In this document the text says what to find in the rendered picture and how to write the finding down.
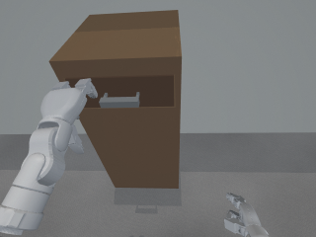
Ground right robot forearm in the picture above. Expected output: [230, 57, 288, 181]
[244, 224, 271, 237]

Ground handle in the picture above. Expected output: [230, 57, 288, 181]
[99, 92, 140, 109]

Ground left robot forearm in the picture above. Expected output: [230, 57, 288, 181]
[0, 118, 73, 235]

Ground cabinet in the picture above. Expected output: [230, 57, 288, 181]
[49, 10, 182, 189]

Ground robot left hand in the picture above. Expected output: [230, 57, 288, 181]
[40, 78, 98, 154]

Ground drawer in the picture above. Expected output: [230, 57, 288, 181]
[65, 74, 175, 109]

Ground robot right hand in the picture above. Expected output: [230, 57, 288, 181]
[224, 193, 262, 237]

